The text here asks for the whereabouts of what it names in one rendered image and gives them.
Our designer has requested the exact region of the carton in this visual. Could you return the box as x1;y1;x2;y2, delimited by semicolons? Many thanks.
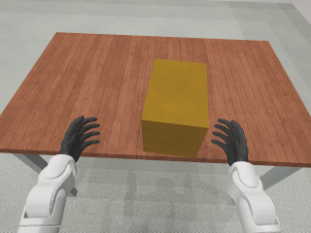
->
141;58;209;158

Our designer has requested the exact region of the robot right hand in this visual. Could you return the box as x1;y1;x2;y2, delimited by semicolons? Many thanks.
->
211;118;249;166

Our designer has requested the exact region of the table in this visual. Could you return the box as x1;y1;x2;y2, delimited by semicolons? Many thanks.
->
0;32;311;206

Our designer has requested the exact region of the left robot forearm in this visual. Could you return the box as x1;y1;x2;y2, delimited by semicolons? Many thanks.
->
17;154;78;233

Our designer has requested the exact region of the right robot forearm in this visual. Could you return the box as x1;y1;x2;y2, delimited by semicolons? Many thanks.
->
226;161;283;233

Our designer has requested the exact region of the robot left hand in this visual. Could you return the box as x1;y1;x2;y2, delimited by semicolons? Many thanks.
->
58;116;100;163

